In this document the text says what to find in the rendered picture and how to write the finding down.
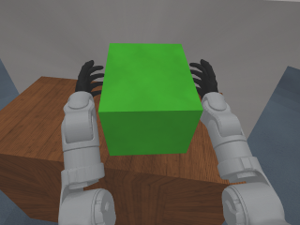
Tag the robot right upper arm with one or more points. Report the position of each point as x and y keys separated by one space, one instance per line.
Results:
x=252 y=203

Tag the robot right hand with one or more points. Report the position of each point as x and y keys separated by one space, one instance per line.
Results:
x=208 y=81

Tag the robot left hand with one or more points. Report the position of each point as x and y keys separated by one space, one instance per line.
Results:
x=84 y=79

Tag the carton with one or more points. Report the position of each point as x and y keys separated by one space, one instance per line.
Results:
x=149 y=104

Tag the right robot forearm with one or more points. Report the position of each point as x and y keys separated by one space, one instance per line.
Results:
x=235 y=161

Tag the pedestal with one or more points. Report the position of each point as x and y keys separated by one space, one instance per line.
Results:
x=154 y=189

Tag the left robot forearm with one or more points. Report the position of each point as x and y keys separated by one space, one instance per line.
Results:
x=80 y=144

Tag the robot left upper arm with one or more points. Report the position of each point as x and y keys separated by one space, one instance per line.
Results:
x=88 y=207

